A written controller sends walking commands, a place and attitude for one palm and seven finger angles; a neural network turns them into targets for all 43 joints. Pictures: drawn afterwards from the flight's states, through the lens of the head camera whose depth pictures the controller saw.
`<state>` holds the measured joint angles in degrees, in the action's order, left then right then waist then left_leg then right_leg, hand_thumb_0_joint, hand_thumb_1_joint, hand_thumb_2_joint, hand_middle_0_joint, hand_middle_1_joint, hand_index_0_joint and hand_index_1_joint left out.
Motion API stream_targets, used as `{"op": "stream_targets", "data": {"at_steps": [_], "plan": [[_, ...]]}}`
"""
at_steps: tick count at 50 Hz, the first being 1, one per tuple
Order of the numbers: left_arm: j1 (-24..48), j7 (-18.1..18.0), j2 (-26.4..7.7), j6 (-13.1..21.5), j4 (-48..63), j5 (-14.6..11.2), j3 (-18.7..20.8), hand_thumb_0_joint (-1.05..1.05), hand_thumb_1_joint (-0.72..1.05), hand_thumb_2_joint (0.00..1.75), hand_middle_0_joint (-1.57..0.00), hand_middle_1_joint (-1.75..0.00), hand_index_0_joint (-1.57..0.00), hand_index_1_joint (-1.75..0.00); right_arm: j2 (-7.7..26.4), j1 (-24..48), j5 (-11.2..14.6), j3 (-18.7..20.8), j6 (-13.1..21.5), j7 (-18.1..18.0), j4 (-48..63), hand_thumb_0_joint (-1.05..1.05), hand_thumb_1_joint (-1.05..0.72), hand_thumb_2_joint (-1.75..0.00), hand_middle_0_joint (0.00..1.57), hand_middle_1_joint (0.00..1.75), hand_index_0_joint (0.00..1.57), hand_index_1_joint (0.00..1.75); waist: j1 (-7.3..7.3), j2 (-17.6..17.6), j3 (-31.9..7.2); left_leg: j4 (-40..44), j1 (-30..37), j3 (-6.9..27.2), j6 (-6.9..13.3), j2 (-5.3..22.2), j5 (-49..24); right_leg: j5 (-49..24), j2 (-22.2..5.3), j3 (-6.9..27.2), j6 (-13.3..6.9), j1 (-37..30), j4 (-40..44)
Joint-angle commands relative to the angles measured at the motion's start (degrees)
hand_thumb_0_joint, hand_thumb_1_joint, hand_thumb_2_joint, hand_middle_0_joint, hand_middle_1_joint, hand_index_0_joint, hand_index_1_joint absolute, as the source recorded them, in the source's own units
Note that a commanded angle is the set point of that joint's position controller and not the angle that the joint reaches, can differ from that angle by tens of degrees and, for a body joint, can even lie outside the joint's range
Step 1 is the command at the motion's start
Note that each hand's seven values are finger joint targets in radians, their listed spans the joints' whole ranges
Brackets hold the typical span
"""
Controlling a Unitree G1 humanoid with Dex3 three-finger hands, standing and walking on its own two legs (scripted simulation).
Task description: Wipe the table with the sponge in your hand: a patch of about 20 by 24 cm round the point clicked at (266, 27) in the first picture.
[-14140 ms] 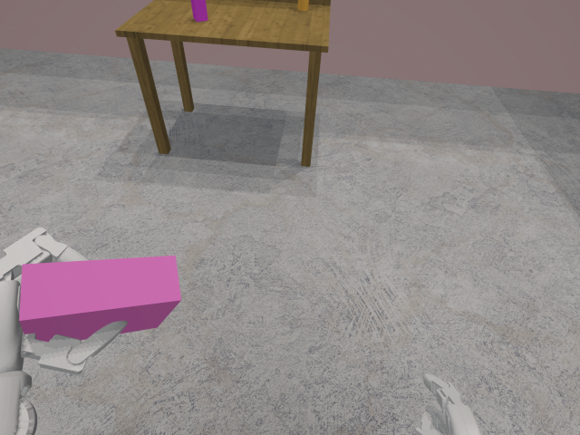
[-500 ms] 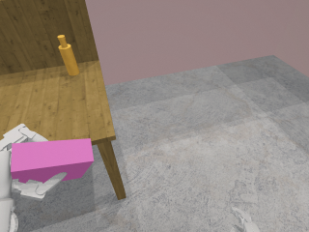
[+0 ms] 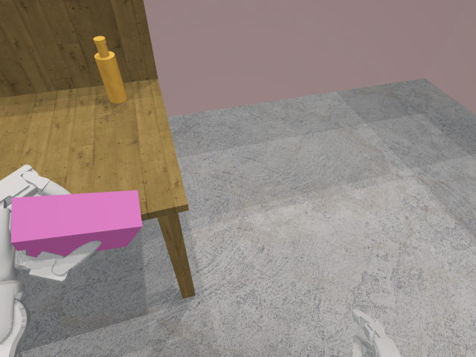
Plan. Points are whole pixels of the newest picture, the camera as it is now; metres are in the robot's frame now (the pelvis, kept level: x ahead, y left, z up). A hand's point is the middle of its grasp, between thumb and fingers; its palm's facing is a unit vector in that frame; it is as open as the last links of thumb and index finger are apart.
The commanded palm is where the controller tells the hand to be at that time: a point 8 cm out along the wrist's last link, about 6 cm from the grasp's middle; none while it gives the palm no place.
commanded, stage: look again from close up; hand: left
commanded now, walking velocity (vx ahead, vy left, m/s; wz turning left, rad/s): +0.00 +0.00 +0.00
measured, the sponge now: (99, 224) +0.25 +0.22 +0.14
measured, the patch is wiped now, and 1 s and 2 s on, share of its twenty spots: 0.00 0.00 0.00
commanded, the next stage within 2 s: shuffle to correct the standing spot in 0.06 s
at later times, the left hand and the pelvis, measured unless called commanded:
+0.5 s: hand (65, 187) +0.30 +0.28 +0.15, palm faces +0.37 -0.87 -0.33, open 9.2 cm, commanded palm +0.23 +0.32 +0.18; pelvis +0.07 +0.04 -0.01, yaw +0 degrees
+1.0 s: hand (57, 140) +0.36 +0.31 +0.18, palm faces +0.31 -0.84 -0.44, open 9.2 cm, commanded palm +0.29 +0.37 +0.18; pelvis +0.11 +0.10 -0.02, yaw -3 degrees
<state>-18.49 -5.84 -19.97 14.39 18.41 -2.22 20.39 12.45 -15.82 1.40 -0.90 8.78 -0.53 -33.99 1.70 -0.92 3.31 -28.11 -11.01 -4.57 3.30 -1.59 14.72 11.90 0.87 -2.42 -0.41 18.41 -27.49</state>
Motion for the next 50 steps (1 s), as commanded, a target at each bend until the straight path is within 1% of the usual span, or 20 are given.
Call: {"op": "stream_targets", "data": {"at_steps": [1, 3, 6, 13, 19, 26, 28, 30, 31, 32, 34, 36, 37, 38, 40, 43, 46, 47, 48, 50], "plan": [[2.02, -0.70, -13.20, 4.05, 17.51, 0.34, 7.05, 0.00, 0.10, 1.30, -1.20, -1.60, -1.20, -1.60, 5.79, 7.11, 0.07, 2.30, 4.41, -0.03, 10.23, 0.00, -0.90, -0.90, 0.20, 0.30, 0.20, 0.30, 1.43, -1.20, -6.38, 13.20, -13.58, 10.55, 0.46, 9.23, 3.19, 0.00, -2.77, 2.89, 0.67, -17.14, -2.83], [4.11, -1.25, -18.58, 4.23, 20.36, 0.15, 13.08, 0.00, 0.10, 1.30, -1.20, -1.60, -1.20, -1.60, 5.82, 7.89, -0.49, 2.14, 4.23, -0.39, 10.55, 0.00, -0.90, -0.90, 0.20, 0.30, 0.20, 0.30, 1.03, 1.98, -6.89, 12.65, -12.39, 10.14, -0.55, 7.99, 0.83, -2.11, -3.34, 3.73, 0.25, -17.21, -2.12], [4.64, -0.88, -14.46, 5.26, 18.50, -0.42, 11.29, 0.00, 0.10, 1.30, -1.20, -1.60, -1.20, -1.60, 5.16, 7.27, -0.73, 2.00, 4.49, -0.76, 10.66, 0.00, -0.90, -0.90, 0.20, 0.30, 0.20, 0.30, 0.86, 8.37, -4.11, 14.45, -17.15, 11.22, -0.47, 8.07, 7.47, -1.23, -3.64, 4.48, -0.54, -18.89, -2.28], [4.52, 0.20, -5.35, 4.40, 16.30, -0.36, 0.79, 0.00, 0.10, 1.30, -1.20, -1.60, -1.20, -1.60, 6.11, 5.53, -1.32, 2.66, 5.16, 0.10, 9.44, 0.00, -0.90, -0.90, 0.20, 0.30, 0.20, 0.30, -0.66, 3.91, -8.10, 4.72, -3.84, 6.09, -2.49, 3.99, -3.49, -5.20, -5.04, 8.16, -3.13, -12.10, 2.44], [5.40, -0.67, -9.06, 2.99, 17.58, -0.06, 3.71, 0.00, 0.10, 1.30, -1.20, -1.60, -1.20, -1.60, 7.03, 7.44, -1.47, 2.66, 1.76, -0.42, 10.46, 0.00, -0.90, -0.90, 0.20, 0.30, 0.20, 0.30, -1.23, 3.17, -8.13, 3.58, -3.67, 7.25, -3.66, 5.02, -7.75, -7.95, -4.89, 6.76, -4.12, -11.04, -2.54], [1.61, -0.45, -12.76, 3.13, 24.82, -1.29, 8.27, 0.00, 0.10, 1.30, -1.20, -1.60, -1.20, -1.60, 6.47, 8.46, -1.43, 2.64, -0.86, -0.12, 12.89, 0.00, -0.90, -0.90, 0.20, 0.30, 0.20, 0.30, -0.45, 8.13, -11.50, -3.54, -0.23, 4.47, -6.79, 6.25, -33.72, -13.13, -3.02, 2.53, -4.65, -12.23, -10.67], [-1.04, -0.50, -12.54, 2.79, 24.42, -1.80, 8.86, 0.00, 0.10, 1.30, -1.20, -1.60, -1.20, -1.60, 6.73, 9.11, -1.15, 2.88, -1.07, 0.24, 13.31, 0.00, -0.90, -0.90, 0.20, 0.30, 0.20, 0.30, 0.50, 3.73, -13.45, -14.12, -7.64, 2.41, -7.48, 3.87, -31.67, -21.97, -5.69, 7.47, -7.73, -20.08, -9.10], [-1.82, -1.02, -12.44, 3.48, 24.56, -2.22, 8.93, 0.00, 0.10, 1.30, -1.20, -1.60, -1.20, -1.60, 7.16, 8.82, -0.85, 3.96, -1.03, 0.84, 12.80, 0.00, -0.90, -0.90, 0.20, 0.30, 0.20, 0.30, 1.17, -7.87, -13.59, -33.32, -23.40, 4.47, -8.08, -0.54, -7.11, -32.52, -18.53, 26.33, -16.93, -27.54, -4.21], [-2.19, -1.52, -12.21, 4.19, 23.48, -1.99, 9.49, 0.00, 0.10, 1.30, -1.20, -1.60, -1.20, -1.60, 7.37, 9.05, -0.92, 4.00, -1.29, 1.36, 12.19, 0.00, -0.90, -0.90, 0.20, 0.30, 0.20, 0.30, 1.30, -9.73, -11.69, -38.88, -29.41, 13.43, -4.56, 3.22, 16.05, -32.80, -25.46, 34.94, -18.77, -26.04, -1.26], [-1.85, -1.87, -10.67, 4.05, 23.29, -1.40, 8.61, 0.00, 0.10, 1.30, -1.20, -1.60, -1.20, -1.60, 7.29, 8.32, -1.14, 3.73, -2.12, 1.82, 11.08, 0.00, -0.90, -0.90, 0.20, 0.30, 0.20, 0.30, 0.61, -6.00, -7.94, -35.22, -28.15, 21.99, -2.26, 9.26, 22.03, -26.99, -27.66, 34.92, -16.04, -17.60, -2.32], [-0.37, -1.51, -10.23, 3.44, 25.48, -0.79, 7.80, 0.00, 0.10, 1.30, -1.20, -1.60, -1.20, -1.60, 5.00, 7.47, -1.38, 2.72, -4.25, 1.99, 10.70, 0.00, -0.90, -0.90, 0.20, 0.30, 0.20, 0.30, -2.46, 0.23, -7.23, -14.75, -10.21, 15.73, -2.07, 9.03, 13.55, -11.70, -18.94, 18.12, -8.38, 1.46, -4.55], [1.68, -0.47, -10.35, 3.46, 25.24, -0.97, 6.94, 0.00, 0.10, 1.30, -1.20, -1.60, -1.20, -1.60, 5.08, 7.04, -0.36, 2.79, -3.98, 0.79, 9.59, 0.00, -0.90, -0.90, 0.20, 0.30, 0.20, 0.30, -4.16, 13.43, -7.65, -1.84, 6.79, 5.43, -3.65, 1.25, -4.02, 6.70, -3.01, 2.58, -2.56, 11.96, -16.91], [2.98, -0.55, -10.39, 3.80, 27.53, -0.70, 7.16, 0.00, 0.10, 1.30, -1.20, -1.60, -1.20, -1.60, 7.67, 7.23, -0.46, 4.09, -2.60, 0.52, 10.58, 0.00, -0.90, -0.90, 0.20, 0.30, 0.20, 0.30, -3.56, 26.52, -8.40, 8.41, 6.81, 22.61, 1.69, 12.56, -3.75, 19.71, 2.04, -2.12, 0.66, 15.61, -33.48], [3.98, -1.00, -12.25, 4.41, 28.52, -0.01, 8.09, 0.00, 0.10, 1.30, -1.20, -1.60, -1.20, -1.60, 6.53, 8.38, -0.54, 4.72, -1.50, -0.01, 12.24, 0.00, -0.90, -0.90, 0.20, 0.30, 0.20, 0.30, -3.02, 26.23, -6.52, 11.09, 1.55, 28.58, 7.68, 17.21, -1.11, 24.68, 2.67, 1.24, 0.36, 16.67, -43.83], [3.85, -1.15, -12.25, 3.72, 24.41, 0.04, 8.75, 0.00, 0.10, 1.30, -1.20, -1.60, -1.20, -1.60, 5.23, 6.90, -1.29, 3.80, -0.96, 0.15, 11.00, 0.00, -0.90, -0.90, 0.20, 0.30, 0.20, 0.30, -2.56, 12.97, -5.98, 7.24, 0.87, 28.78, 11.61, 17.35, -14.31, 21.85, -1.06, 4.12, 0.09, 17.18, -42.98], [5.80, -1.46, -11.99, 3.34, 25.42, 0.61, 7.82, 0.00, 0.10, 1.30, -1.20, -1.60, -1.20, -1.60, 5.73, 8.97, -0.20, 3.03, 0.46, 0.50, 10.40, 0.00, -0.90, -0.90, 0.20, 0.30, 0.20, 0.30, -1.47, 10.49, -7.47, 1.54, 1.84, 13.81, 6.95, 12.47, -27.57, 13.55, -2.03, -0.78, 0.07, 6.55, -22.99], [0.18, -1.59, -11.75, 2.47, 22.88, 0.86, 7.73, 0.00, 0.10, 1.30, -1.20, -1.60, -1.20, -1.60, 5.95, 9.10, -0.29, 2.14, 0.72, 1.16, 10.31, 0.00, -0.90, -0.90, 0.20, 0.30, 0.20, 0.30, -0.18, 8.04, -9.92, -6.03, -11.41, 8.99, 2.32, 8.74, -13.65, -2.05, -2.99, -1.26, -0.53, -16.53, -1.05], [-2.53, -1.81, -13.45, 2.20, 20.84, 1.07, 9.12, 0.00, 0.10, 1.30, -1.20, -1.60, -1.20, -1.60, 5.15, 8.50, -0.44, 2.19, 0.25, 1.10, 10.36, 0.00, -0.90, -0.90, 0.20, 0.30, 0.20, 0.30, -0.01, -3.25, -11.92, -17.57, -19.92, 4.85, 0.33, 4.17, -5.24, -3.75, -11.35, 10.42, -3.55, -24.90, 3.64], [-6.30, -1.96, -14.20, 1.95, 17.02, 0.42, 10.70, 0.00, 0.10, 1.30, -1.20, -1.60, -1.20, -1.60, 5.63, 8.79, -0.90, 2.90, -0.49, 1.21, 10.77, 0.00, -0.90, -0.90, 0.20, 0.30, 0.20, 0.30, -0.45, -11.92, -11.20, -32.14, -27.88, 3.07, -2.39, -0.69, 9.79, -9.63, -24.86, 30.47, -9.38, -24.70, 8.84], [-7.09, -1.89, -12.41, 1.68, 16.40, -1.00, 11.28, 0.00, 0.10, 1.30, -1.20, -1.60, -1.20, -1.60, 6.80, 6.91, -1.12, 3.48, -1.79, 1.38, 8.89, 0.00, -0.90, -0.90, 0.20, 0.30, 0.20, 0.30, -1.19, -6.09, -6.93, -41.48, -29.67, 10.26, -4.72, 3.83, 10.16, -5.72, -27.69, 29.62, -12.15, -15.89, 10.80]]}}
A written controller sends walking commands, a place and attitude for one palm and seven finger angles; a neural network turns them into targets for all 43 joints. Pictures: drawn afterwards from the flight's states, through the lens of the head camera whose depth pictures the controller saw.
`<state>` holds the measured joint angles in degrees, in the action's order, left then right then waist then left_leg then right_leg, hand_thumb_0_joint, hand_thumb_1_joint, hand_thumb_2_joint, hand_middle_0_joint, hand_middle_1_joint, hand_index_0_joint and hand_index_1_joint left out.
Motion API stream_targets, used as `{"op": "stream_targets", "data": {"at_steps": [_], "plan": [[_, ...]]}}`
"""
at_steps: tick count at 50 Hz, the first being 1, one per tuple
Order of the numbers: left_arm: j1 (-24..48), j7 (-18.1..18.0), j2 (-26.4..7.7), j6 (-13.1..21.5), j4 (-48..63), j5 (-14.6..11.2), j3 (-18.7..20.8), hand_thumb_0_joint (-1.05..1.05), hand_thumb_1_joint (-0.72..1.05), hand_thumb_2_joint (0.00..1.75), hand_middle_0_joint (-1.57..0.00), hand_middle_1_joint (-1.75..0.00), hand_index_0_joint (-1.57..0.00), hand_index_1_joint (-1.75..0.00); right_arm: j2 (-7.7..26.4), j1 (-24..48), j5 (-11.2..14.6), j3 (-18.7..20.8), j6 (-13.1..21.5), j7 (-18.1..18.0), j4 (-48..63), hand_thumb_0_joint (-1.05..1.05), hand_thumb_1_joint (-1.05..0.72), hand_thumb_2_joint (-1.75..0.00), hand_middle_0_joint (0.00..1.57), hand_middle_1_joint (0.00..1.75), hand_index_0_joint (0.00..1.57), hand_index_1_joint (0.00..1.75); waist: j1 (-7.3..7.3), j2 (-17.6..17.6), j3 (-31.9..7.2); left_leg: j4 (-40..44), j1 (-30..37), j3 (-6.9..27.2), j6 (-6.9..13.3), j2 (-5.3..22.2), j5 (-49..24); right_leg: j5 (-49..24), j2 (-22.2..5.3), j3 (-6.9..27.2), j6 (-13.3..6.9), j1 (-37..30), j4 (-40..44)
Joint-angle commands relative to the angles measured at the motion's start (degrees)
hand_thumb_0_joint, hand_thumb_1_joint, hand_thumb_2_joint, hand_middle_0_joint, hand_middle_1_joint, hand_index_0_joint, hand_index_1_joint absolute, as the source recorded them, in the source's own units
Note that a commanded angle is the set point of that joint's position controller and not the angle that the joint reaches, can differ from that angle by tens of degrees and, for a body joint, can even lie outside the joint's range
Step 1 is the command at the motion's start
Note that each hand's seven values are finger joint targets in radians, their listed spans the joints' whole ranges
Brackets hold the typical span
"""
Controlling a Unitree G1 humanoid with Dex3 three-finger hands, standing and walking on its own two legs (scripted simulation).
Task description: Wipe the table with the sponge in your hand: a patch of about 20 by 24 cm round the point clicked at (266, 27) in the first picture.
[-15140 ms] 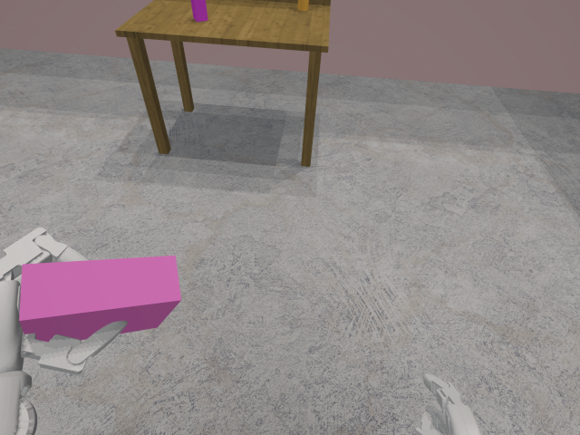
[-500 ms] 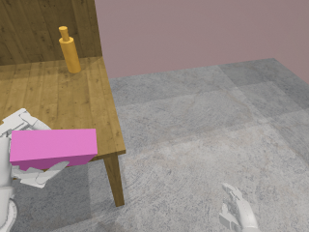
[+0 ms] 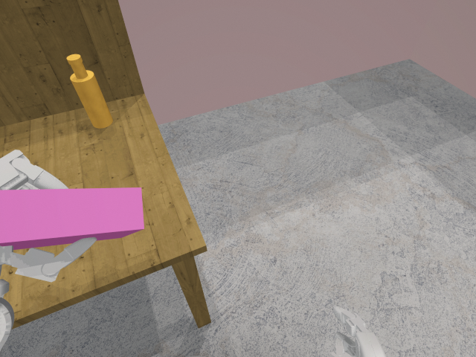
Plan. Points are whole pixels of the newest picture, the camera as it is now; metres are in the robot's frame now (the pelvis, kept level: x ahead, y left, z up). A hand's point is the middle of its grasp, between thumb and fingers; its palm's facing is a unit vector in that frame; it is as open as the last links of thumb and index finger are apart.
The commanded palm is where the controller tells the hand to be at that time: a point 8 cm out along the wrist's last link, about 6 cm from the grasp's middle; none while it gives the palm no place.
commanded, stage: shuffle to correct the standing spot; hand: left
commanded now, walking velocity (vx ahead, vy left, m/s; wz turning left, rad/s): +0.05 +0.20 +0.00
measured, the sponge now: (94, 218) +0.25 +0.19 +0.17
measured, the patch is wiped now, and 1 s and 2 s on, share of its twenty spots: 0.00 0.00 0.00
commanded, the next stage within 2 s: come to a stop and stand still in 0.46 s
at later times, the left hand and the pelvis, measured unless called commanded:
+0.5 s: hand out of the picture +0.23 +0.35 +0.21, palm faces +0.43 -0.79 -0.43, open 9.2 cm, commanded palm +0.17 +0.39 +0.20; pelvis +0.02 +0.11 +0.00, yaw +1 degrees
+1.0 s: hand out of the picture +0.23 +0.41 +0.21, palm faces +0.35 -0.83 -0.43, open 9.2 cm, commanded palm +0.18 +0.46 +0.20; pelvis +0.02 +0.18 +0.02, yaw +0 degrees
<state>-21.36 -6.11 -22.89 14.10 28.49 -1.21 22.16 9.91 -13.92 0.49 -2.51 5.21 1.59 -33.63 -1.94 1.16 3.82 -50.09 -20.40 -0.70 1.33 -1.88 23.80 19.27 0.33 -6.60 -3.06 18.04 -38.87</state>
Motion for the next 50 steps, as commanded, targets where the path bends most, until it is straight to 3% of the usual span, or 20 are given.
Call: {"op": "stream_targets", "data": {"at_steps": [1, 5, 10, 12, 14, 16, 19, 21, 23, 25, 27, 31, 32, 34, 35, 36, 39, 45, 48, 50], "plan": [[-6.59, -1.53, -10.30, 2.08, 5.96, -2.32, 10.95, 0.00, 0.10, 1.30, -1.20, -1.60, -1.20, -1.60, 9.07, 5.18, 0.03, 5.09, 1.22, -0.59, 8.54, 0.00, -0.90, -0.90, 0.20, 0.30, 0.20, 0.30, 2.71, -8.05, -7.25, -20.61, -20.28, 7.17, -3.08, 5.24, -0.79, -16.46, -25.34, 30.57, -9.12, -14.12, 20.41], [-8.22, -1.86, -9.88, 3.11, 7.09, -1.66, 11.44, 0.00, 0.10, 1.30, -1.20, -1.60, -1.20, -1.60, 6.96, 6.47, -0.18, 4.25, -0.47, -1.41, 8.48, 0.00, -0.90, -0.90, 0.20, 0.30, 0.20, 0.30, 1.96, -10.52, -8.39, -6.97, -12.23, 3.79, -2.69, 7.87, -4.81, -24.19, -18.21, 13.28, -4.81, -7.63, 16.18], [-0.38, -2.75, -9.45, 2.22, 15.08, -1.06, 6.73, 0.00, 0.10, 1.30, -1.20, -1.60, -1.20, -1.60, 6.30, 6.90, -0.53, 4.99, 3.28, -3.48, 8.25, 0.00, -0.90, -0.90, 0.20, 0.30, 0.20, 0.30, 2.29, -5.44, -9.52, 18.30, 8.11, -8.49, -1.98, 1.27, -13.22, -16.26, -13.75, 8.24, -0.82, -2.94, 11.36], [2.71, -2.67, -10.18, 2.47, 18.63, -0.80, 6.44, 0.00, 0.10, 1.30, -1.20, -1.60, -1.20, -1.60, 7.67, 5.90, -0.19, 6.17, 4.28, -4.14, 9.03, 0.00, -0.90, -0.90, 0.20, 0.30, 0.20, 0.30, 1.98, 0.83, -11.39, 23.10, 11.94, -5.47, -1.17, 2.70, -15.16, -16.15, -11.09, 7.13, 1.60, -3.45, 2.28], [2.04, -2.79, -10.16, 3.11, 19.27, -0.50, 7.06, 0.00, 0.10, 1.30, -1.20, -1.60, -1.20, -1.60, 10.00, 5.57, 0.34, 6.90, 5.06, -4.34, 9.83, 0.00, -0.90, -0.90, 0.20, 0.30, 0.20, 0.30, 2.54, 13.31, -13.34, 25.59, 15.21, 11.62, 6.36, 15.86, -30.03, 4.37, -3.36, 2.00, 4.91, 5.25, -13.55], [1.08, -2.68, -11.38, 3.24, 15.78, -0.20, 8.42, 0.00, 0.10, 1.30, -1.20, -1.60, -1.20, -1.60, 9.48, 5.17, 0.19, 7.15, 5.36, -3.95, 9.45, 0.00, -0.90, -0.90, 0.20, 0.30, 0.20, 0.30, 2.36, 15.92, -11.11, 25.79, 13.49, 11.81, 9.18, 16.55, -37.03, 14.58, -2.66, 1.92, 4.20, 8.83, -17.25], [2.00, -2.67, -9.16, 2.98, 16.63, -0.55, 7.51, 0.00, 0.10, 1.30, -1.20, -1.60, -1.20, -1.60, 9.50, 5.98, 0.89, 6.85, 5.51, -2.77, 8.87, 0.00, -0.90, -0.90, 0.20, 0.30, 0.20, 0.30, 2.32, 15.10, -12.08, 21.59, 6.25, 4.27, 6.12, 13.17, -29.09, 5.35, -2.63, 0.99, 3.69, -1.16, -5.68], [0.04, -2.61, -8.71, 2.29, 13.53, -0.68, 7.63, 0.00, 0.10, 1.30, -1.20, -1.60, -1.20, -1.60, 9.19, 6.54, 0.77, 5.89, 5.33, -2.29, 8.82, 0.00, -0.90, -0.90, 0.20, 0.30, 0.20, 0.30, 3.42, 8.03, -9.89, 17.09, -4.06, 0.89, 2.60, 9.50, -12.90, -4.14, -4.26, 3.47, 2.88, -10.80, 9.75], [-2.17, -2.84, -10.58, 0.81, 8.98, -0.94, 8.19, 0.00, 0.10, 1.30, -1.20, -1.60, -1.20, -1.60, 7.76, 6.02, 0.11, 5.55, 3.76, -1.65, 8.95, 0.00, -0.90, -0.90, 0.20, 0.30, 0.20, 0.30, 3.15, -15.12, -6.27, -6.99, -15.84, -3.47, -2.35, 0.44, 4.23, -5.60, -25.70, 37.01, -6.81, -9.62, 24.52], [2.35, -2.62, -7.82, -0.04, 10.21, -1.54, 5.40, 0.00, 0.10, 1.30, -1.20, -1.60, -1.20, -1.60, 9.57, 6.56, 0.31, 6.22, 3.29, -1.40, 7.78, 0.00, -0.90, -0.90, 0.20, 0.30, 0.20, 0.30, 2.45, -16.00, -3.39, -18.35, -17.90, 4.89, -3.36, 4.78, 0.84, -5.91, -26.75, 33.79, -9.33, -6.03, 24.85], [-0.68, -2.82, -8.35, 0.43, 6.82, -1.32, 7.11, 0.00, 0.10, 1.30, -1.20, -1.60, -1.20, -1.60, 8.28, 6.29, -0.30, 4.54, 2.58, -2.07, 6.68, 0.00, -0.90, -0.90, 0.20, 0.30, 0.20, 0.30, 2.15, -13.70, -4.58, -12.84, -15.62, 5.82, -2.78, 7.89, -1.23, -13.74, -22.54, 21.38, -7.08, -6.40, 18.98], [2.18, -3.13, -6.26, 0.28, 7.36, -0.85, 4.90, 0.00, 0.10, 1.30, -1.20, -1.60, -1.20, -1.60, 5.76, 6.96, -0.28, 3.57, 2.54, -3.74, 6.27, 0.00, -0.90, -0.90, 0.20, 0.30, 0.20, 0.30, 1.62, -6.75, -8.49, 19.60, 6.00, -4.46, -2.22, 1.36, -10.79, -9.56, -11.09, 5.89, -0.92, -2.37, 10.89], [3.91, -3.08, -5.64, 0.44, 8.96, -0.79, 3.68, 0.00, 0.10, 1.30, -1.20, -1.60, -1.20, -1.60, 6.20, 6.60, -0.31, 4.09, 3.13, -4.24, 6.49, 0.00, -0.90, -0.90, 0.20, 0.30, 0.20, 0.30, 1.45, -1.23, -9.43, 23.78, 10.09, -4.95, -2.61, 0.85, -15.41, -9.70, -8.00, 4.28, 0.41, -2.72, 6.31], [8.18, -3.43, -6.31, 1.01, 16.21, -0.50, 2.23, 0.00, 0.10, 1.30, -1.20, -1.60, -1.20, -1.60, 8.79, 7.52, -0.23, 5.44, 4.47, -5.00, 7.79, 0.00, -0.90, -0.90, 0.20, 0.30, 0.20, 0.30, 2.20, 12.89, -11.14, 28.98, 15.93, 16.45, 4.37, 16.61, -29.99, 6.30, -2.28, 3.50, 4.32, 6.28, -7.77], [10.46, -3.34, -8.57, 1.27, 17.68, 0.14, 3.22, 0.00, 0.10, 1.30, -1.20, -1.60, -1.20, -1.60, 8.78, 7.56, -0.28, 5.98, 4.80, -4.77, 8.38, 0.00, -0.90, -0.90, 0.20, 0.30, 0.20, 0.30, 2.62, 10.72, -11.37, 31.34, 14.04, 19.98, 6.77, 19.42, -32.00, 12.76, -0.40, 5.93, 3.81, 6.68, -11.86], [8.31, -3.41, -8.34, 0.64, 15.65, 0.24, 4.31, 0.00, 0.10, 1.30, -1.20, -1.60, -1.20, -1.60, 8.86, 7.08, -0.37, 6.50, 5.09, -4.73, 8.26, 0.00, -0.90, -0.90, 0.20, 0.30, 0.20, 0.30, 2.71, 5.59, -10.20, 29.89, 14.38, 16.04, 5.89, 17.38, -40.85, 10.21, 0.43, 4.89, 3.53, 6.53, -10.66], [9.49, -3.10, -10.25, 1.24, 25.33, -0.28, 5.10, 0.00, 0.10, 1.30, -1.20, -1.60, -1.20, -1.60, 7.32, 9.06, -1.28, 5.62, 6.50, -3.27, 7.08, 0.00, -0.90, -0.90, 0.20, 0.30, 0.20, 0.30, 2.22, 17.89, -15.32, 28.07, 17.26, 12.90, 4.11, 16.58, -45.27, 5.79, -0.89, 5.84, 2.99, 1.94, -7.22], [-4.95, -1.72, -9.82, -0.32, 13.95, -1.13, 7.44, 0.00, 0.10, 1.30, -1.20, -1.60, -1.20, -1.60, 7.42, 6.62, -0.01, 4.77, 4.69, -1.92, 8.08, 0.00, -0.90, -0.90, 0.20, 0.30, 0.20, 0.30, 1.92, 8.68, -11.96, 24.98, 1.42, 5.95, 0.01, 12.01, -20.36, -13.67, -0.91, 6.06, 1.53, -16.08, 17.45], [-7.74, -1.21, -6.68, -2.90, 4.80, -2.96, 6.27, 0.00, 0.10, 1.30, -1.20, -1.60, -1.20, -1.60, 7.48, 5.12, 0.62, 5.23, 3.55, -2.89, 7.59, 0.00, -0.90, -0.90, 0.20, 0.30, 0.20, 0.30, 1.09, -6.15, -9.24, 19.05, 3.83, 1.25, -1.95, 5.15, -9.32, -13.09, -7.14, 15.98, -2.45, -6.51, 21.54], [-5.55, -1.08, -7.48, -3.77, 3.57, -3.55, 6.09, 0.00, 0.10, 1.30, -1.20, -1.60, -1.20, -1.60, 7.51, 5.62, 0.73, 4.44, 2.59, -3.43, 7.83, 0.00, -0.90, -0.90, 0.20, 0.30, 0.20, 0.30, 0.69, -7.37, -8.20, 17.50, 7.05, 1.23, -1.61, 4.19, -7.79, -7.21, -9.24, 16.59, -3.05, -0.89, 24.36]]}}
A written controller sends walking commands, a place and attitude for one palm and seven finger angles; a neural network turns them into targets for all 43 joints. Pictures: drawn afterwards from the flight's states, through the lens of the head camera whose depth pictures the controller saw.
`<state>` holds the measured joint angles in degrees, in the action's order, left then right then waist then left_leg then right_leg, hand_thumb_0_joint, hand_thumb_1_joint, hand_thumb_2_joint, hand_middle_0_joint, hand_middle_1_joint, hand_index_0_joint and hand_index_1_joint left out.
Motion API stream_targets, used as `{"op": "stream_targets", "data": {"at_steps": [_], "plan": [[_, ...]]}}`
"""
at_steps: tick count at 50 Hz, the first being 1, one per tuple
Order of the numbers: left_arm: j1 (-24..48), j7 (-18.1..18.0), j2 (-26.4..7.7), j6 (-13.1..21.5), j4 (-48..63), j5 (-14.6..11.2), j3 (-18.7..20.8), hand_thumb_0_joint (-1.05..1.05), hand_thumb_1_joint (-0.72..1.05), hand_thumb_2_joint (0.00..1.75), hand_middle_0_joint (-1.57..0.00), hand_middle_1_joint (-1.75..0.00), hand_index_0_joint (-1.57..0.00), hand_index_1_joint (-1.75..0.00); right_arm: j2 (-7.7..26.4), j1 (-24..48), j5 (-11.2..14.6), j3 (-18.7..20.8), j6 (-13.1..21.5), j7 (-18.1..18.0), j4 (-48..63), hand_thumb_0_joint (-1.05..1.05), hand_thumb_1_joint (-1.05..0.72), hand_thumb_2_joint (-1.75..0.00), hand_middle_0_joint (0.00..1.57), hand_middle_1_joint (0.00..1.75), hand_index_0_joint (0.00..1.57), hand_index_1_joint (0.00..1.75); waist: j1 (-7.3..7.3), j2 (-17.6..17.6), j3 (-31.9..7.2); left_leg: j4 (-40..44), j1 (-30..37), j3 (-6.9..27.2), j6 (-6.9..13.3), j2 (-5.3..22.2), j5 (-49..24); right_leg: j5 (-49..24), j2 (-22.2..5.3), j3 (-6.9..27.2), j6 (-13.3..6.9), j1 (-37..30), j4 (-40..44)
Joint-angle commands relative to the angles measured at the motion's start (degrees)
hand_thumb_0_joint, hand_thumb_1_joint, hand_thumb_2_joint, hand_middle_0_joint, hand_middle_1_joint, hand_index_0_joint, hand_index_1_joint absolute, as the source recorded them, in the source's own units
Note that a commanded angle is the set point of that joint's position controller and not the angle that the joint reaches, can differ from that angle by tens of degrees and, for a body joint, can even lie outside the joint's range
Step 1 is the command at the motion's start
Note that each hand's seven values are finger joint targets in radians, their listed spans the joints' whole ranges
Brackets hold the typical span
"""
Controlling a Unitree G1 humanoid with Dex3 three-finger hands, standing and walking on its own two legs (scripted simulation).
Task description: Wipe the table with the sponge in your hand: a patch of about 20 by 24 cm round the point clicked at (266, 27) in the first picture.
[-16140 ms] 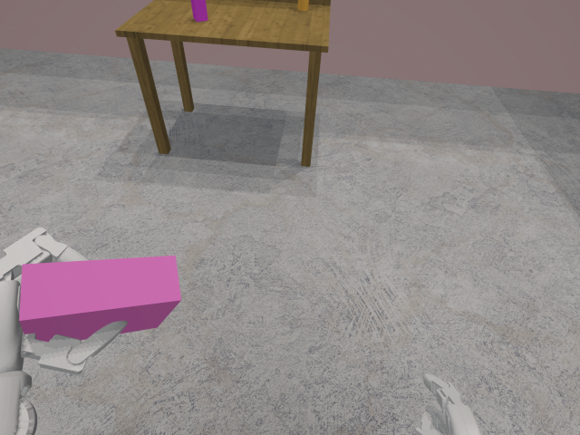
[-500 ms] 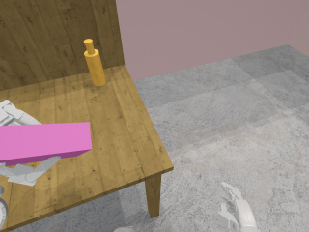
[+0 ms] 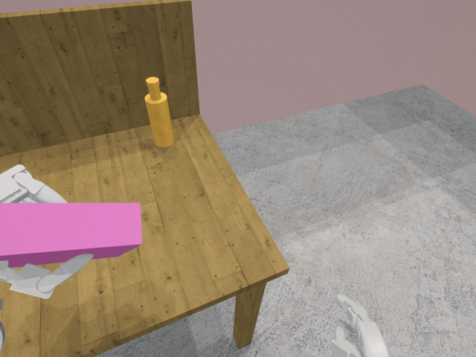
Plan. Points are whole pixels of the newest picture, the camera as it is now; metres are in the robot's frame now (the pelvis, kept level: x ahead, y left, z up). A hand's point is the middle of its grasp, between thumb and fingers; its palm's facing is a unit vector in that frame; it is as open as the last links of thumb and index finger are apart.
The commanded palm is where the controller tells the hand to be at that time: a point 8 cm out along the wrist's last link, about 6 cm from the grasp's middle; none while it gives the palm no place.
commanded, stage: come to a stop and stand still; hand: left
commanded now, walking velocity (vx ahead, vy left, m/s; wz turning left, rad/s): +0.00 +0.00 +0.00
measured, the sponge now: (92, 234) +0.23 +0.20 +0.17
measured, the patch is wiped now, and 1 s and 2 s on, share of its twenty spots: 0.00 0.00 0.00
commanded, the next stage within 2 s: look again from close up in 0.80 s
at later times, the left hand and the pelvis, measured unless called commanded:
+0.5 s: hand out of the picture +0.23 +0.31 +0.17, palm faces +0.33 -0.83 -0.45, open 9.2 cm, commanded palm +0.17 +0.33 +0.18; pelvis +0.00 +0.06 +0.00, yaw -1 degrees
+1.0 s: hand out of the picture +0.22 +0.32 +0.17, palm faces +0.38 -0.85 -0.36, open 9.2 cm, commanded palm +0.16 +0.34 +0.18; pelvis +0.01 +0.06 +0.01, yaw +0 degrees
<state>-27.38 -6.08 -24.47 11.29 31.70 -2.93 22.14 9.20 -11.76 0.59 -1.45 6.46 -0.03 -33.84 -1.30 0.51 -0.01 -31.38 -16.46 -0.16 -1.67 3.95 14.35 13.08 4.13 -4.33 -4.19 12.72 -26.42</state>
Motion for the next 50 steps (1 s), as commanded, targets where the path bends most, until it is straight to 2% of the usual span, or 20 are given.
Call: {"op": "stream_targets", "data": {"at_steps": [1, 4, 5, 6, 7, 8, 9, 10, 12, 13, 16, 18, 20, 23, 27, 29, 31, 38, 44, 50], "plan": [[1.77, -1.10, -5.82, -1.09, 0.63, -1.76, 5.53, 0.00, 0.10, 1.30, -1.20, -1.60, -1.20, -1.60, 8.24, 4.08, 0.62, 3.13, 1.18, -2.16, 8.17, 0.00, -0.90, -0.90, 0.20, 0.30, 0.20, 0.30, 0.14, -6.47, -3.84, 0.04, 4.04, 1.11, 1.72, -1.32, 1.81, 2.31, -12.64, 13.59, -1.28, 5.82, 12.24], [7.18, -1.14, -5.14, -1.16, 4.08, -1.10, 2.83, 0.00, 0.10, 1.30, -1.20, -1.60, -1.20, -1.60, 8.64, 6.53, 0.27, 2.61, 1.59, -3.25, 8.44, 0.00, -0.90, -0.90, 0.20, 0.30, 0.20, 0.30, 0.65, -4.11, -1.58, 6.64, 4.63, 3.59, 2.81, 0.57, 1.90, 8.74, -9.28, 11.18, 1.39, 6.60, 11.92], [60.04, -0.11, -47.97, 4.85, 11.32, 6.53, 33.02, 0.00, 0.10, 1.30, -1.20, -1.60, -1.20, -1.60, 11.67, -2.67, -1.46, 5.43, 4.92, -3.73, 5.75, 0.00, -0.90, -0.90, 0.20, 0.30, 0.20, 0.30, 3.15, -13.03, 13.73, -1.41, -1.99, -4.58, 2.64, -2.28, -1.05, -1.49, -7.46, 12.46, 10.29, 15.79, 19.58], [31.30, 2.80, -14.63, 3.46, -14.39, 2.37, 9.15, 0.00, 0.10, 1.30, -1.20, -1.60, -1.20, -1.60, 5.02, 2.31, -0.07, 2.24, 4.89, -3.09, 5.68, 0.00, -0.90, -0.90, 0.20, 0.30, 0.20, 0.30, 2.68, -10.52, 0.34, -0.86, 1.83, -0.91, 3.83, -6.32, -3.02, -0.50, -12.18, 14.45, 3.72, 7.40, 13.48], [20.46, 1.79, -12.90, 3.90, -7.94, 0.48, 8.57, 0.00, 0.10, 1.30, -1.20, -1.60, -1.20, -1.60, 8.15, 3.14, 0.52, 3.74, 5.27, -2.62, 8.53, 0.00, -0.90, -0.90, 0.20, 0.30, 0.20, 0.30, 5.47, -6.91, 4.03, -1.21, 1.71, -1.56, 2.79, -3.89, -2.44, -2.69, -13.05, 20.28, 4.20, 6.65, 15.85], [21.20, 1.59, -3.60, 3.48, -5.58, -0.21, -1.02, 0.00, 0.10, 1.30, -1.20, -1.60, -1.20, -1.60, 7.71, 3.79, 1.48, 3.51, 5.25, -1.92, 8.25, 0.00, -0.90, -0.90, 0.20, 0.30, 0.20, 0.30, 3.82, 3.70, -0.26, 1.85, 4.83, -1.39, 2.83, -3.26, -1.90, -3.93, -14.35, 18.57, 1.45, 2.94, 11.62], [23.96, 1.14, -6.32, 4.68, 1.94, 0.15, -0.21, 0.00, 0.10, 1.30, -1.20, -1.60, -1.20, -1.60, 9.67, 3.09, 0.72, 4.07, 5.76, -1.81, 8.28, 0.00, -0.90, -0.90, 0.20, 0.30, 0.20, 0.30, 3.71, 8.97, -3.73, 4.41, 6.96, -0.80, 2.97, -3.60, -1.82, -2.12, -12.52, 16.81, 2.08, 1.43, 10.24], [22.81, 0.83, -5.36, 5.67, 6.12, -0.19, -1.12, 0.00, 0.10, 1.30, -1.20, -1.60, -1.20, -1.60, 9.97, 3.25, 0.40, 4.18, 6.45, -1.35, 7.67, 0.00, -0.90, -0.90, 0.20, 0.30, 0.20, 0.30, 3.63, 11.28, -6.25, 6.64, 7.71, 0.63, 3.27, -2.71, -2.47, 0.46, -11.39, 14.89, 2.91, -0.55, 8.84], [15.95, 0.01, -5.15, 6.48, 10.85, 0.10, -1.20, 0.00, 0.10, 1.30, -1.20, -1.60, -1.20, -1.60, 9.68, 4.14, 0.28, 4.24, 7.24, -0.69, 8.47, 0.00, -0.90, -0.90, 0.20, 0.30, 0.20, 0.30, 4.28, 9.26, -8.01, 8.95, 6.41, 2.70, 4.31, -1.11, -1.91, 3.36, -9.39, 12.75, 4.14, -3.62, 6.98], [11.00, -0.45, -5.58, 6.37, 11.09, -0.19, 0.05, 0.00, 0.10, 1.30, -1.20, -1.60, -1.20, -1.60, 9.38, 5.26, 0.45, 4.14, 7.53, -0.65, 8.22, 0.00, -0.90, -0.90, 0.20, 0.30, 0.20, 0.30, 3.99, 7.51, -8.02, 10.87, 5.02, 4.51, 4.58, -0.03, 1.14, 5.23, -8.51, 10.89, 3.20, -4.18, 5.47], [6.17, -1.06, -10.44, 6.64, 10.55, -0.02, 7.19, 0.00, 0.10, 1.30, -1.20, -1.60, -1.20, -1.60, 9.77, 4.76, -0.03, 4.19, 6.95, -1.32, 9.39, 0.00, -0.90, -0.90, 0.20, 0.30, 0.20, 0.30, 3.98, -2.28, -5.35, 12.85, -1.82, 6.23, 4.08, 0.06, 7.16, 7.92, -7.37, 9.30, 2.88, -5.63, 6.10], [3.22, -1.53, -12.75, 6.52, 6.70, -0.54, 11.89, 0.00, 0.10, 1.30, -1.20, -1.60, -1.20, -1.60, 9.61, 5.74, 0.14, 4.14, 6.22, -2.19, 9.13, 0.00, -0.90, -0.90, 0.20, 0.30, 0.20, 0.30, 3.48, -0.85, -4.00, 14.99, -2.28, 7.61, 3.87, 0.98, 8.24, 7.44, -6.72, 7.88, 2.97, -4.31, 5.30], [4.42, -1.10, -10.86, 6.89, 5.88, -1.06, 10.67, 0.00, 0.10, 1.30, -1.20, -1.60, -1.20, -1.60, 9.37, 4.52, 0.38, 4.00, 5.69, -2.83, 9.66, 0.00, -0.90, -0.90, 0.20, 0.30, 0.20, 0.30, 3.01, 2.01, -3.27, 17.13, -5.01, 9.60, 4.32, 2.72, 7.58, 2.82, -6.41, 6.14, 3.22, -6.91, 1.83], [6.67, -0.56, -10.28, 7.48, 5.94, -0.99, 9.81, 0.00, 0.10, 1.30, -1.20, -1.60, -1.20, -1.60, 8.69, 4.74, 0.46, 3.54, 6.69, -2.93, 9.10, 0.00, -0.90, -0.90, 0.20, 0.30, 0.20, 0.30, 2.89, 6.66, -3.90, 16.12, -2.72, 8.23, 4.13, 3.49, 0.90, -2.19, -6.90, 4.73, 3.50, -7.04, 0.28], [7.99, 0.04, -6.28, 7.31, 9.44, -0.28, 3.77, 0.00, 0.10, 1.30, -1.20, -1.60, -1.20, -1.60, 9.26, 2.25, -0.01, 3.84, 7.86, -1.90, 7.92, 0.00, -0.90, -0.90, 0.20, 0.30, 0.20, 0.30, 2.53, 4.52, -8.84, 9.64, 6.26, 6.34, 1.92, 2.19, -20.39, -12.43, -7.54, 4.57, 3.41, -6.85, 2.05], [9.16, -0.01, -3.96, 6.88, 10.60, 0.31, 0.69, 0.00, 0.10, 1.30, -1.20, -1.60, -1.20, -1.60, 9.33, 2.79, -0.18, 3.70, 8.08, -1.44, 7.40, 0.00, -0.90, -0.90, 0.20, 0.30, 0.20, 0.30, 2.24, 5.66, -9.71, 9.02, 8.78, 6.03, 0.89, 2.34, -26.36, -12.23, -7.00, 3.73, 3.45, -5.73, 1.40], [9.69, -0.34, -5.15, 6.36, 11.83, 0.70, 1.37, 0.00, 0.10, 1.30, -1.20, -1.60, -1.20, -1.60, 9.54, 2.85, -0.26, 3.96, 7.64, -1.11, 7.43, 0.00, -0.90, -0.90, 0.20, 0.30, 0.20, 0.30, 2.27, 5.56, -9.99, 7.90, 9.82, 6.14, -0.02, 2.55, -30.82, -13.64, -7.10, 3.79, 3.37, -6.04, 1.38], [8.46, -1.07, -8.80, 5.67, 10.62, 0.26, 7.17, 0.00, 0.10, 1.30, -1.20, -1.60, -1.20, -1.60, 8.56, 4.72, -0.05, 3.50, 4.99, -1.67, 8.64, 0.00, -0.90, -0.90, 0.20, 0.30, 0.20, 0.30, 2.47, 8.19, -7.94, 9.71, 7.36, 5.92, -1.17, 2.49, -26.75, -9.90, -6.62, 3.17, 3.13, -6.60, 1.57], [5.88, -0.27, -4.54, 5.29, 7.62, -0.54, 3.30, 0.00, 0.10, 1.30, -1.20, -1.60, -1.20, -1.60, 8.60, 4.62, -0.06, 3.04, 4.01, -1.81, 9.59, 0.00, -0.90, -0.90, 0.20, 0.30, 0.20, 0.30, 2.17, 6.47, -6.10, 11.73, 3.41, 6.09, -0.05, 2.23, -16.43, -8.78, -6.65, 3.12, 3.44, -7.85, 4.36], [6.54, -0.65, -5.10, 4.78, 7.48, -0.22, 3.15, 0.00, 0.10, 1.30, -1.20, -1.60, -1.20, -1.60, 9.17, 4.99, 0.09, 3.30, 3.95, -2.46, 9.66, 0.00, -0.90, -0.90, 0.20, 0.30, 0.20, 0.30, 2.09, 3.10, -6.54, 12.16, 2.65, 5.78, 1.30, 0.57, -7.80, -9.27, -7.31, 4.87, 3.45, -8.48, 6.50]]}}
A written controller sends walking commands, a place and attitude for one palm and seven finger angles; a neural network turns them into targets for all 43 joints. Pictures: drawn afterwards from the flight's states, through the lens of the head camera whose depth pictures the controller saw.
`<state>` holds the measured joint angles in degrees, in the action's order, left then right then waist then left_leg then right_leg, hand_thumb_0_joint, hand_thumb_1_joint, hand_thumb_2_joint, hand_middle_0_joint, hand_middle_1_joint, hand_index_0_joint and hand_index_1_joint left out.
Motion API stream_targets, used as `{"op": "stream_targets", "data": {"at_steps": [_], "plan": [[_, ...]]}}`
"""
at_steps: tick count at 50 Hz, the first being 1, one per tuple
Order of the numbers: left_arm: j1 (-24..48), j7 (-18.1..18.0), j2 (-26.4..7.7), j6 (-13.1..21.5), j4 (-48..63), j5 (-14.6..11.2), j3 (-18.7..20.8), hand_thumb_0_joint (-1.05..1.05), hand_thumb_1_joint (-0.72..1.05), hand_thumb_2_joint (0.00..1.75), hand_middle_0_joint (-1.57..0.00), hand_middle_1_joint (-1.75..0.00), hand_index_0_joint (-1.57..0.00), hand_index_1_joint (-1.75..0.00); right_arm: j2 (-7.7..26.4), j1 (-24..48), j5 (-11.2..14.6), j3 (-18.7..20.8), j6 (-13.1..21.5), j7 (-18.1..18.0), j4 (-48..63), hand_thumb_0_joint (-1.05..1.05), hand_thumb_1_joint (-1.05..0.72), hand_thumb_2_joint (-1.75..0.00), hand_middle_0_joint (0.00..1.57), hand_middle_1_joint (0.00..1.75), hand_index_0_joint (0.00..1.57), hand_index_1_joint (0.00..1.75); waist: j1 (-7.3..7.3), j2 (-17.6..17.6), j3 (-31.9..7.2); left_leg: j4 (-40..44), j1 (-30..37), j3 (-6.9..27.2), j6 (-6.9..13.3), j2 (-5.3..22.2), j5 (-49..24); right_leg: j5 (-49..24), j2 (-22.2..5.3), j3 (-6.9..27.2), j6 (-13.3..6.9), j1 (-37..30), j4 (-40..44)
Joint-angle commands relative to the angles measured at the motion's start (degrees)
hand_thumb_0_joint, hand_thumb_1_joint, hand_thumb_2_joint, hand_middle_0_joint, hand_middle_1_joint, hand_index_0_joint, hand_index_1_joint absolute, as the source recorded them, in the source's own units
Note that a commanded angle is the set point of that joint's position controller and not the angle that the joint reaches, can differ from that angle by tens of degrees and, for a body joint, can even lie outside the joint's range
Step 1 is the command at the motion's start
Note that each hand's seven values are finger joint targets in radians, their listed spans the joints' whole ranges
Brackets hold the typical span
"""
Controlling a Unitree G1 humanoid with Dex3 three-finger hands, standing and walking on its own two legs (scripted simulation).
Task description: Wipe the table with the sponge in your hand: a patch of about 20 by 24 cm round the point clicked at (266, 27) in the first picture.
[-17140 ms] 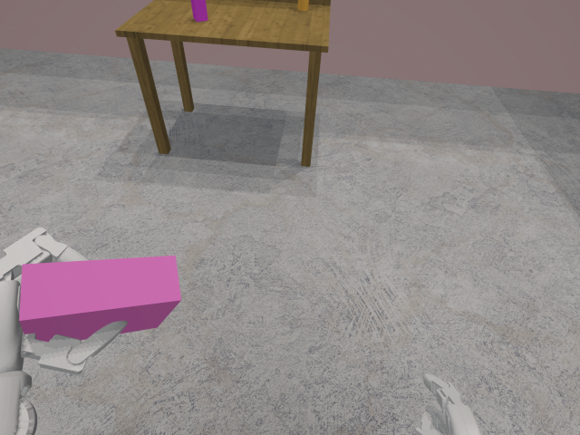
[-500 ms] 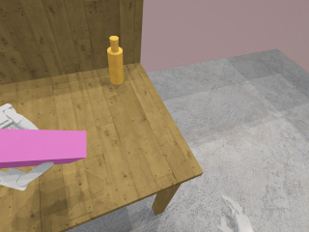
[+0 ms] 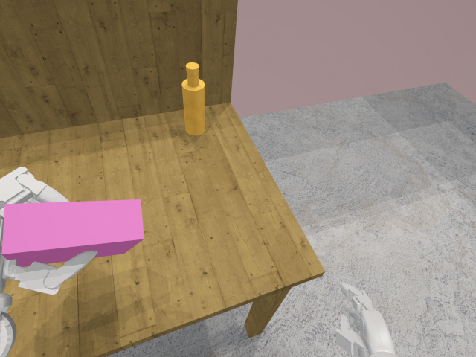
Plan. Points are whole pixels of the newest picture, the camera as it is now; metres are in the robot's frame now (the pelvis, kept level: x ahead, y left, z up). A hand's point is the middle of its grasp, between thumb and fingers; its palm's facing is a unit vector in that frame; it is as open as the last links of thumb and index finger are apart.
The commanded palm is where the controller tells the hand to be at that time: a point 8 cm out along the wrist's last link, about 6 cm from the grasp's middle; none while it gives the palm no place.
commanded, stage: look again from close up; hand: left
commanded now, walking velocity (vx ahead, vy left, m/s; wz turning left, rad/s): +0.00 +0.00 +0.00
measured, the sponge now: (96, 232) +0.23 +0.21 +0.13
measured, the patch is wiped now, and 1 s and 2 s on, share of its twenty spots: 0.00 0.00 0.00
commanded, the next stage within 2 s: shuffle to correct the standing spot in 0.16 s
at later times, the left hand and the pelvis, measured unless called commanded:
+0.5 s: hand (74, 240) +0.21 +0.22 +0.15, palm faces +0.35 -0.86 -0.38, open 9.2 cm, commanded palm +0.15 +0.25 +0.17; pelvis -0.01 -0.02 +0.00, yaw -1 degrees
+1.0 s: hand (135, 230) +0.23 +0.16 +0.16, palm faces +0.29 -0.87 -0.39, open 9.2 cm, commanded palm +0.17 +0.20 +0.17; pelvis +0.01 -0.08 -0.01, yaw -1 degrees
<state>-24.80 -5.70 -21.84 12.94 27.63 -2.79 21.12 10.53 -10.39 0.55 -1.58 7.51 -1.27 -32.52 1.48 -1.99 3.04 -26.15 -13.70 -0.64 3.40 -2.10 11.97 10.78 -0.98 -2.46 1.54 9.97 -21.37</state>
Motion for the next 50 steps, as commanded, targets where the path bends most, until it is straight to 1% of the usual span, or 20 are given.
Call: {"op": "stream_targets", "data": {"at_steps": [1, 3, 4, 8, 9, 13, 14, 16, 18, 19, 20, 23, 24, 33, 37, 40, 42, 47, 48, 50], "plan": [[4.43, -1.14, -7.92, 2.98, 11.22, -0.30, 4.31, 0.00, 0.10, 1.30, -1.20, -1.60, -1.20, -1.60, 8.01, 3.73, 0.09, 3.52, 2.89, -1.39, 8.21, 0.00, -0.90, -0.90, 0.20, 0.30, 0.20, 0.30, -0.69, 5.56, -9.29, 6.75, -0.08, 6.04, -3.47, 6.38, -4.40, -6.89, -2.44, 3.65, -2.33, -5.30, 1.91], [5.21, -1.48, -9.28, 2.89, 11.33, -0.12, 5.62, 0.00, 0.10, 1.30, -1.20, -1.60, -1.20, -1.60, 7.99, 4.56, 0.29, 3.55, 3.03, -1.71, 8.03, 0.00, -0.90, -0.90, 0.20, 0.30, 0.20, 0.30, -0.78, 4.86, -8.74, 6.85, -0.09, 6.01, -2.93, 6.14, -1.60, -5.00, -2.40, 4.17, -2.20, -4.36, 2.68], [5.45, -1.30, -7.58, 2.95, 10.31, -0.26, 4.04, 0.00, 0.10, 1.30, -1.20, -1.60, -1.20, -1.60, 7.81, 4.12, 0.09, 3.24, 2.91, -1.77, 7.97, 0.00, -0.90, -0.90, 0.20, 0.30, 0.20, 0.30, -0.81, 4.08, -7.76, 7.02, -0.78, 6.36, -2.75, 6.00, -0.73, -3.80, -2.63, 3.85, -2.32, -3.94, 3.33], [5.89, -1.65, -9.38, 2.95, 11.35, -0.01, 5.45, 0.00, 0.10, 1.30, -1.20, -1.60, -1.20, -1.60, 8.05, 4.82, 0.27, 3.49, 3.20, -2.04, 7.69, 0.00, -0.90, -0.90, 0.20, 0.30, 0.20, 0.30, -0.74, 6.11, -7.32, 7.13, -0.70, 6.23, -2.36, 5.68, 2.18, -0.76, -2.75, 4.97, -2.50, -2.88, 4.22], [5.70, -1.48, -7.84, 3.10, 10.18, -0.05, 4.07, 0.00, 0.10, 1.30, -1.20, -1.60, -1.20, -1.60, 7.92, 4.40, 0.07, 3.24, 3.14, -2.04, 7.68, 0.00, -0.90, -0.90, 0.20, 0.30, 0.20, 0.30, -0.75, 5.79, -6.40, 7.60, -1.57, 6.39, -2.17, 5.75, 3.49, 0.86, -2.76, 4.42, -2.46, -2.54, 4.60], [4.07, -1.66, -9.42, 3.23, 11.13, 0.22, 5.57, 0.00, 0.10, 1.30, -1.20, -1.60, -1.20, -1.60, 8.11, 4.64, 0.26, 3.65, 3.54, -1.97, 7.52, 0.00, -0.90, -0.90, 0.20, 0.30, 0.20, 0.30, -0.69, 6.05, -7.02, 7.64, -1.28, 6.53, -1.96, 5.81, 4.39, 1.85, -2.63, 4.97, -2.56, -2.48, 4.78], [3.71, -1.41, -7.87, 3.23, 10.22, -0.04, 4.35, 0.00, 0.10, 1.30, -1.20, -1.60, -1.20, -1.60, 7.93, 4.07, 0.04, 3.39, 3.45, -1.94, 7.45, 0.00, -0.90, -0.90, 0.20, 0.30, 0.20, 0.30, -0.74, 4.88, -6.67, 8.25, -1.49, 6.73, -2.00, 6.00, 4.92, 2.69, -2.30, 4.38, -2.47, -2.19, 4.90], [3.44, -1.25, -8.52, 2.95, 9.58, -0.22, 5.23, 0.00, 0.10, 1.30, -1.20, -1.60, -1.20, -1.60, 8.18, 3.76, 0.10, 3.78, 3.41, -1.89, 7.55, 0.00, -0.90, -0.90, 0.20, 0.30, 0.20, 0.30, -0.78, 3.63, -6.32, 8.98, -1.61, 7.16, -2.14, 6.73, 5.23, 2.78, -1.76, 4.37, -2.33, -1.73, 4.67], [2.82, -1.17, -9.28, 2.70, 8.87, -0.30, 6.15, 0.00, 0.10, 1.30, -1.20, -1.60, -1.20, -1.60, 8.04, 4.27, 0.28, 3.83, 3.31, -1.91, 7.46, 0.00, -0.90, -0.90, 0.20, 0.30, 0.20, 0.30, -0.86, 4.91, -6.11, 10.15, -1.64, 7.30, -2.26, 7.53, 6.37, 3.06, -1.02, 3.98, -2.04, -1.37, 3.90], [4.05, -0.91, -7.78, 2.84, 9.51, -0.44, 4.76, 0.00, 0.10, 1.30, -1.20, -1.60, -1.20, -1.60, 7.99, 3.78, 0.21, 3.77, 3.17, -1.83, 7.50, 0.00, -0.90, -0.90, 0.20, 0.30, 0.20, 0.30, -0.95, 5.56, -6.24, 10.97, -2.22, 7.71, -2.24, 7.96, 6.97, 2.89, -0.67, 3.52, -2.00, -1.92, 3.09], [5.03, -0.85, -8.46, 2.90, 10.27, -0.33, 5.07, 0.00, 0.10, 1.30, -1.20, -1.60, -1.20, -1.60, 8.09, 3.80, 0.26, 3.96, 3.24, -1.78, 7.77, 0.00, -0.90, -0.90, 0.20, 0.30, 0.20, 0.30, -0.89, 6.51, -6.25, 11.36, -2.51, 7.97, -2.13, 8.46, 7.57, 2.55, -0.58, 3.77, -2.00, -2.10, 2.49], [6.04, -0.83, -9.25, 2.74, 11.90, -0.31, 5.49, 0.00, 0.10, 1.30, -1.20, -1.60, -1.20, -1.60, 7.81, 4.17, 0.37, 3.98, 3.43, -1.61, 7.81, 0.00, -0.90, -0.90, 0.20, 0.30, 0.20, 0.30, -0.87, 8.04, -7.46, 11.42, -1.78, 7.85, -2.16, 9.54, 5.68, 0.89, -0.25, 3.19, -1.83, -2.82, 0.55], [6.38, -0.69, -8.11, 2.73, 11.84, -0.41, 4.49, 0.00, 0.10, 1.30, -1.20, -1.60, -1.20, -1.60, 7.72, 3.75, 0.27, 4.00, 3.38, -1.57, 7.90, 0.00, -0.90, -0.90, 0.20, 0.30, 0.20, 0.30, -0.85, 8.28, -7.23, 11.45, -2.38, 8.05, -1.95, 9.85, 5.97, 0.91, -0.26, 3.06, -1.83, -3.00, 0.33], [3.32, -0.44, -9.49, 1.00, 12.35, -1.20, 6.14, 0.00, 0.10, 1.30, -1.20, -1.60, -1.20, -1.60, 7.70, 3.52, 0.31, 4.66, 2.54, -0.79, 8.34, 0.00, -0.90, -0.90, 0.20, 0.30, 0.20, 0.30, -0.98, 6.57, -9.06, 4.70, 1.85, 5.06, -2.19, 9.62, -4.88, -5.21, -1.05, 4.34, -2.40, -0.67, 1.46], [2.93, 0.09, -9.27, 0.14, 12.56, -2.01, 6.15, 0.00, 0.10, 1.30, -1.20, -1.60, -1.20, -1.60, 7.92, 2.91, 0.23, 5.01, 1.64, -0.98, 8.80, 0.00, -0.90, -0.90, 0.20, 0.30, 0.20, 0.30, -1.16, 4.54, -10.21, 1.68, 2.09, 4.34, -2.28, 9.41, -8.43, -9.00, -2.02, 5.32, -3.11, -1.30, 1.13], [2.38, 0.15, -10.17, -0.04, 14.31, -2.47, 6.78, 0.00, 0.10, 1.30, -1.20, -1.60, -1.20, -1.60, 7.89, 3.36, 0.21, 5.09, 1.41, -1.22, 9.05, 0.00, -0.90, -0.90, 0.20, 0.30, 0.20, 0.30, -1.25, 6.34, -11.00, 0.53, 3.02, 3.74, -2.11, 9.51, -10.13, -10.50, -2.22, 5.28, -3.21, -0.86, 0.54], [2.01, 0.23, -10.60, -0.28, 15.32, -2.77, 7.13, 0.00, 0.10, 1.30, -1.20, -1.60, -1.20, -1.60, 7.97, 3.32, 0.25, 5.25, 1.20, -1.33, 9.27, 0.00, -0.90, -0.90, 0.20, 0.30, 0.20, 0.30, -1.21, 5.43, -11.87, -1.03, 3.59, 3.23, -2.15, 9.42, -12.01, -13.08, -2.85, 5.60, -3.42, -1.39, 0.13], [0.48, 0.28, -10.87, -1.06, 14.35, -3.29, 7.61, 0.00, 0.10, 1.30, -1.20, -1.60, -1.20, -1.60, 8.13, 3.00, 0.39, 5.47, 0.59, -1.66, 9.05, 0.00, -0.90, -0.90, 0.20, 0.30, 0.20, 0.30, -1.50, 3.06, -10.76, -3.50, 2.76, 2.27, -2.27, 8.62, -8.93, -13.41, -4.27, 6.76, -3.98, 0.19, 0.63], [-0.01, 0.07, -10.76, -1.18, 15.19, -3.36, 7.48, 0.00, 0.10, 1.30, -1.20, -1.60, -1.20, -1.60, 8.10, 3.31, 0.62, 5.47, 0.52, -1.71, 8.79, 0.00, -0.90, -0.90, 0.20, 0.30, 0.20, 0.30, -1.77, 4.44, -11.03, -3.32, 3.58, 2.24, -2.22, 8.35, -8.69, -12.93, -4.24, 7.17, -4.31, 0.95, 0.49], [-0.05, 0.14, -10.62, -1.31, 14.43, -3.51, 7.32, 0.00, 0.10, 1.30, -1.20, -1.60, -1.20, -1.60, 8.21, 3.08, 0.46, 5.44, 0.35, -1.85, 9.00, 0.00, -0.90, -0.90, 0.20, 0.30, 0.20, 0.30, -1.67, 3.70, -9.79, -3.41, 2.46, 2.46, -2.12, 8.48, -6.94, -10.96, -4.29, 7.22, -3.93, 1.66, 0.87]]}}
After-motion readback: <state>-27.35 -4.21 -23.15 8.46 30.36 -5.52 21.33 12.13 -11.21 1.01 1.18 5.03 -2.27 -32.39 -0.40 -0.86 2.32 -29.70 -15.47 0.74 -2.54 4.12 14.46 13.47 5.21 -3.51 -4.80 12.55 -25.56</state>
